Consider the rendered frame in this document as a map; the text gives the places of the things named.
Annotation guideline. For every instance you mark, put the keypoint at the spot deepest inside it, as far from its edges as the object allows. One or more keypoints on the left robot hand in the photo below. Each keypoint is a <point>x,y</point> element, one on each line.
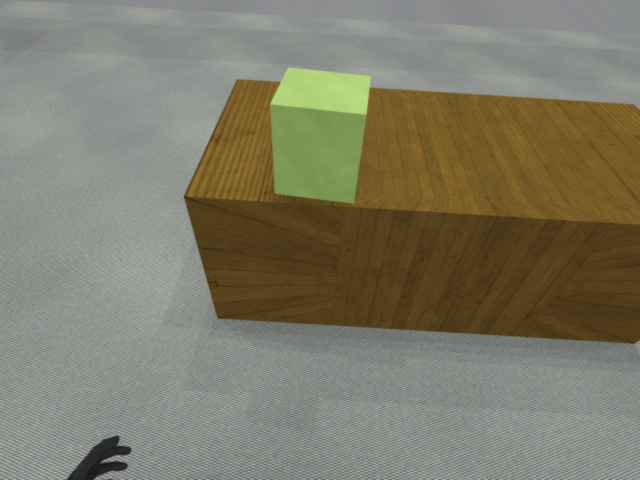
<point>90,466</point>

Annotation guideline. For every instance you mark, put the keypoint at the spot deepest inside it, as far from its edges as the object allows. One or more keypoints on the carton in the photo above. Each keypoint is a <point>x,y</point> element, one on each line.
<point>317,124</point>

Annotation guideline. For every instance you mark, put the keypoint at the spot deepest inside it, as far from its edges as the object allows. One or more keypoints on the pedestal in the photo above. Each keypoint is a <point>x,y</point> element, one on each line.
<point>475,214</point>

